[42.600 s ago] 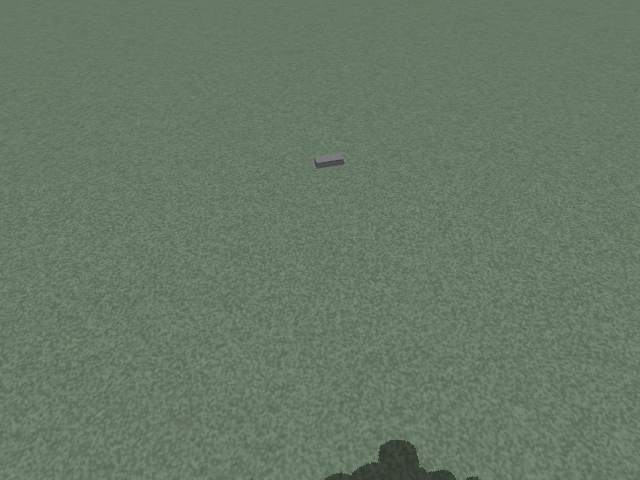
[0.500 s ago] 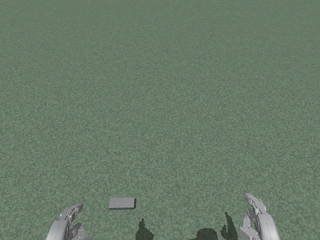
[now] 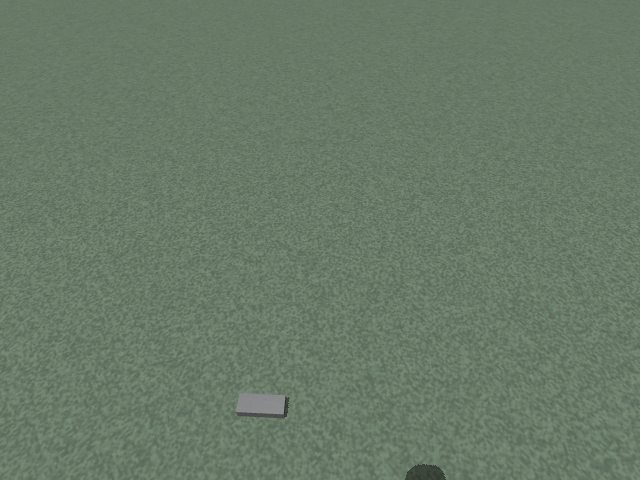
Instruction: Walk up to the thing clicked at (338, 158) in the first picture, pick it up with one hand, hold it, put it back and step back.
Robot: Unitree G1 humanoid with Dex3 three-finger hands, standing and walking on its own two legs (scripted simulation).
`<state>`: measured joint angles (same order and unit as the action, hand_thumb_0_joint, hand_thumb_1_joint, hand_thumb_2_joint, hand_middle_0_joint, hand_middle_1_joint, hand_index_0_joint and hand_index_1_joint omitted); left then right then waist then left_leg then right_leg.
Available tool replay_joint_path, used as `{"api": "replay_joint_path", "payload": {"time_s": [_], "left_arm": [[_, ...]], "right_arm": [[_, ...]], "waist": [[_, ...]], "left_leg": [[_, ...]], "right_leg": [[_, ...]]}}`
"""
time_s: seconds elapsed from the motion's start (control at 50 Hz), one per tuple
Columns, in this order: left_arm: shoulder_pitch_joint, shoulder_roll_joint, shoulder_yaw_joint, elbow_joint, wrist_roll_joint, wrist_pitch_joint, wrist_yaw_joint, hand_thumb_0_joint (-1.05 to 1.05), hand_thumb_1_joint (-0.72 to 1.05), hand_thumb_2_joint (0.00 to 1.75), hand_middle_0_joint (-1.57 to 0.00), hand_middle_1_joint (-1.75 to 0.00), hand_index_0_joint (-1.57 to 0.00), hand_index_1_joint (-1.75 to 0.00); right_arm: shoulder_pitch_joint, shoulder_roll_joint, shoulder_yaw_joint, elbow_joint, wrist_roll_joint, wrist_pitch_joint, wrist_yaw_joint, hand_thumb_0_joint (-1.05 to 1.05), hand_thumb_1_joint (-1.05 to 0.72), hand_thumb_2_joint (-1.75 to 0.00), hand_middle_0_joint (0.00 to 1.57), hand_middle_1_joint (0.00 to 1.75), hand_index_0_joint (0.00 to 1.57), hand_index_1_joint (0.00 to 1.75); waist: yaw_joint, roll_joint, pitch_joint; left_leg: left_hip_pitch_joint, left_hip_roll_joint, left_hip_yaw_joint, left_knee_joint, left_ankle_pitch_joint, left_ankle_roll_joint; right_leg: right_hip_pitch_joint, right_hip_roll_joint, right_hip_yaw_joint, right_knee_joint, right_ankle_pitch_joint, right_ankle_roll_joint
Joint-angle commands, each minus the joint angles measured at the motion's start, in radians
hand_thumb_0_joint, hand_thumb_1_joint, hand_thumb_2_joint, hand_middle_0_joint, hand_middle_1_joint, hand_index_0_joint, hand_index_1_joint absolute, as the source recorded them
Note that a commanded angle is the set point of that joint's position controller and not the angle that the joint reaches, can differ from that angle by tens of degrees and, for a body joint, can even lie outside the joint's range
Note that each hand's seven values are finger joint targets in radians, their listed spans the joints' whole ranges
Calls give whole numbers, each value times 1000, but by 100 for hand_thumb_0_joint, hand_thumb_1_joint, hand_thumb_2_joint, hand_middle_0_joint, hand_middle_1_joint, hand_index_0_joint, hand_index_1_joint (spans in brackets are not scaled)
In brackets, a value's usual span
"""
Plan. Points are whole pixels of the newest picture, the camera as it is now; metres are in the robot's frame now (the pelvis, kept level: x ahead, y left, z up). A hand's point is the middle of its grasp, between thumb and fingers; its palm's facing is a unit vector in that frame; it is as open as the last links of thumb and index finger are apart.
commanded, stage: stand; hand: left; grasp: from above
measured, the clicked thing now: (261, 405) +0.47 +0.20 -0.75
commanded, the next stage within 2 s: step back in 2.00 s
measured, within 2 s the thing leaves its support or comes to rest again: neither
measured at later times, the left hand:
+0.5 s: hand out of the picture +0.05 +0.23 -0.14, palm faces +0.05 -0.94 -0.35, open 7.4 cm
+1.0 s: hand out of the picture +0.06 +0.23 -0.14, palm faces +0.04 -0.94 -0.34, open 7.4 cm
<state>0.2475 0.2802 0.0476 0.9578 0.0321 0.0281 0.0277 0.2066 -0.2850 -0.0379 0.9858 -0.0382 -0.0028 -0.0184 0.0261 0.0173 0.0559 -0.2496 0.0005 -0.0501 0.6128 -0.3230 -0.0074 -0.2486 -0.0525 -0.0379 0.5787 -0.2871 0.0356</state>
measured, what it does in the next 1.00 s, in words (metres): stands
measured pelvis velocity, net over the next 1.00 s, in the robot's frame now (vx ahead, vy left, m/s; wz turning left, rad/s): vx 0.00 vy -0.02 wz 0.00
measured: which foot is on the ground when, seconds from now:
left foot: down 0.00-1.00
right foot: down 0.00-1.00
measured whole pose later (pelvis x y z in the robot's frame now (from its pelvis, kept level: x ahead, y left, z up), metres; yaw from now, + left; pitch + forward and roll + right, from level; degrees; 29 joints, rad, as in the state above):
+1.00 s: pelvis +0.00 -0.02 +0.02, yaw +0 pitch -4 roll +0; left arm 0.11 0.31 0.04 1.16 0.02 0.01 0.01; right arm 0.14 -0.32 -0.01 1.13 -0.02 0.00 -0.01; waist 0.01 0.03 0.07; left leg -0.10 0.03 -0.06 0.36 -0.20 -0.04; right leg -0.11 -0.02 -0.06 0.35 -0.18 0.01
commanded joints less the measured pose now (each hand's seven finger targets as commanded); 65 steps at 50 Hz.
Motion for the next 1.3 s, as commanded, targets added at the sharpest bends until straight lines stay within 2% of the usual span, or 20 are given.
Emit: {"api": "replay_joint_path", "payload": {"time_s": [0.0, 0.06, 0.16, 0.18, 0.24, 0.3, 0.38, 0.52, 0.64, 0.74, 0.78, 0.9, 0.94, 0.98, 1.02, 1.08, 1.14, 1.18, 1.22, 1.28], "left_arm": [[-56, 186, 38, -18, 0, -44, 18, 0, 90, 90, -20, -30, -20, -30], [-61, 190, 32, 20, -2, -41, 19, 0, 90, 90, -20, -30, -20, -30], [-74, 192, 26, 74, 1, -38, 16, 0, 90, 90, -20, -30, -20, -30], [-80, 198, 27, 79, 0, -41, 16, 0, 90, 90, -20, -30, -20, -30], [-90, 201, 26, 99, -1, -40, 13, 0, 90, 90, -20, -30, -20, -30], [-104, 206, 26, 111, -2, -42, 12, 0, 90, 90, -20, -30, -20, -30], [-118, 214, 25, 121, -4, -44, 8, 0, 90, 90, -20, -30, -20, -30], [-136, 226, 26, 134, -8, -46, 3, 0, 90, 90, -20, -30, -20, -30], [-152, 228, 27, 141, -11, -48, 3, 0, 90, 90, -20, -30, -20, -30], [-160, 230, 26, 149, -11, -45, 1, 0, 90, 90, -20, -30, -20, -30], [-166, 238, 28, 151, -12, -44, 0, 0, 90, 90, -20, -30, -20, -30], [-169, 240, 27, 150, -11, -45, -5, 0, 90, 90, -20, -30, -20, -30], [-175, 237, 26, 145, -12, -46, -5, 0, 90, 90, -20, -30, -20, -30], [-174, 237, 25, 147, -14, -49, -6, 0, 90, 90, -20, -30, -20, -30], [-176, 240, 26, 143, -14, -52, -6, 0, 90, 90, -20, -30, -20, -30], [-171, 239, 26, 145, -16, -51, -6, 0, 90, 90, -20, -30, -20, -30], [-177, 244, 26, 145, -16, -48, -5, 0, 90, 90, -20, -30, -20, -30], [-179, 241, 24, 141, -15, -51, -6, 0, 90, 90, -20, -30, -20, -30], [-182, 244, 24, 139, -15, -50, -7, 0, 90, 90, -20, -30, -20, -30], [-183, 243, 22, 139, -17, -48, -9, 0, 90, 90, -20, -30, -20, -30]], "right_arm": [[-40, -187, -40, -45, 7, -26, -17, 0, -90, -90, 20, 30, 20, 30], [-47, -188, -37, -17, 11, -23, -20, 0, -90, -90, 20, 30, 20, 30], [-60, -188, -29, 16, 13, -13, -17, 0, -90, -90, 20, 30, 20, 30], [-59, -188, -28, 19, 13, -15, -16, 0, -90, -90, 20, 30, 20, 30], [-66, -196, -28, 34, 13, -13, -15, 0, -90, -90, 20, 30, 20, 30], [-75, -193, -26, 41, 14, -14, -13, 0, -90, -90, 20, 30, 20, 30], [-77, -200, -23, 56, 15, -13, -10, 0, -90, -90, 20, 30, 20, 30], [-87, -209, -16, 70, 16, -15, -8, 0, -90, -90, 20, 30, 20, 30], [-88, -218, -13, 78, 17, -17, -11, 0, -90, -90, 20, 30, 20, 30], [-94, -221, -8, 83, 18, -13, -10, 0, -90, -90, 20, 30, 20, 30], [-86, -218, -8, 85, 19, -12, -9, 0, -90, -90, 20, 30, 20, 30], [-98, -228, -7, 85, 19, -14, -6, 0, -90, -90, 20, 30, 20, 30], [-105, -226, -8, 82, 18, -16, -6, 0, -90, -90, 20, 30, 20, 30], [-102, -233, -8, 85, 19, -16, -5, 0, -90, -90, 20, 30, 20, 30], [-100, -233, -9, 82, 19, -19, -5, 0, -90, -90, 20, 30, 20, 30], [-107, -239, -7, 84, 20, -20, -6, 0, -90, -90, 20, 30, 20, 30], [-107, -235, -5, 85, 20, -18, -6, 0, -90, -90, 20, 30, 20, 30], [-107, -240, -5, 84, 21, -19, -5, 0, -90, -90, 20, 30, 20, 30], [-109, -240, -5, 85, 20, -19, -5, 0, -90, -90, 20, 30, 20, 30], [-113, -244, -2, 91, 21, -18, -5, 0, -90, -90, 20, 30, 20, 30]], "waist": [[-13, -4, -75], [-14, -3, -55], [-9, -1, 3], [-10, -15, -7], [-11, -5, -3], [-10, -16, -5], [-12, -9, 3], [-8, 8, -17], [-11, -10, -52], [-13, -1, -23], [-14, -19, -11], [-13, -5, -18], [-13, -10, -33], [-14, -9, -39], [-20, -17, -65], [-16, -2, -75], [-16, -12, -59], [-20, -15, -73], [-20, -11, -65], [-18, 2, -49]], "left_leg": [[36, 74, -85, -175, 239, 44], [69, 78, -80, -200, 234, 40], [35, 79, -87, -268, 126, 31], [45, 83, -86, -269, 149, 33], [47, 87, -89, -286, 124, 32], [61, 84, -82, -290, 154, 26], [63, 87, -80, -299, 144, 24], [73, 94, -77, -310, 175, 22], [117, 104, -70, -300, 273, 23], [92, 102, -65, -314, 215, 22], [83, 100, -67, -324, 184, 19], [85, 104, -68, -324, 173, 21], [95, 109, -67, -318, 216, 22], [97, 110, -66, -314, 214, 25], [120, 113, -62, -307, 269, 24], [128, 115, -62, -306, 301, 26], [127, 115, -63, -314, 291, 21], [132, 117, -59, -308, 305, 24], [128, 116, -60, -315, 299, 19], [107, 118, -61, -325, 266, 19]], "right_leg": [[94, -58, 67, -143, 176, -53], [95, -60, 65, -180, 161, -50], [119, -53, 59, -223, 99, -37], [126, -61, 63, -232, 104, -40], [135, -61, 64, -244, 97, -39], [143, -64, 68, -262, 96, -36], [138, -66, 70, -280, 81, -36], [167, -70, 70, -282, 126, -38], [177, -74, 68, -282, 207, -41], [171, -71, 67, -294, 165, -39], [166, -68, 71, -300, 108, -40], [161, -69, 73, -300, 107, -44], [165, -71, 73, -299, 137, -46], [175, -74, 78, -304, 146, -44], [182, -80, 78, -293, 212, -46], [194, -80, 70, -280, 259, -46], [177, -74, 64, -286, 223, -44], [189, -79, 68, -284, 250, -44], [181, -76, 66, -284, 232, -43], [183, -75, 70, -284, 203, -44]]}}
